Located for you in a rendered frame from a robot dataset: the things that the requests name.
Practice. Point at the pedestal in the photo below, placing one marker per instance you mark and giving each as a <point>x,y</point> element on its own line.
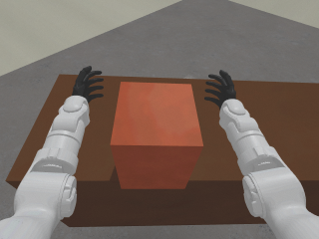
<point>287,114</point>

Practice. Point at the left robot upper arm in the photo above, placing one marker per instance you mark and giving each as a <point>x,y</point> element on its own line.
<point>43,200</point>

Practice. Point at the robot right forearm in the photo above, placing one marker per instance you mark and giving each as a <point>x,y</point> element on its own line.
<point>251,148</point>

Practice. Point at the robot left forearm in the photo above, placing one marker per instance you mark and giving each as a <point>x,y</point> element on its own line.
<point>59,153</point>

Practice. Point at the right robot upper arm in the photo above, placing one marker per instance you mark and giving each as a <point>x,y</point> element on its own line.
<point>275,196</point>

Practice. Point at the robot right hand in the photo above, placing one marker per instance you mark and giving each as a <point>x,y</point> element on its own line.
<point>226,87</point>

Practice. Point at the carton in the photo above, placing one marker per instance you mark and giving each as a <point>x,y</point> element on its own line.
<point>156,138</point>

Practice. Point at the robot left hand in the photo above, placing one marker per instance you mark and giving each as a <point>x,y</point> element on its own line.
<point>82,84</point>

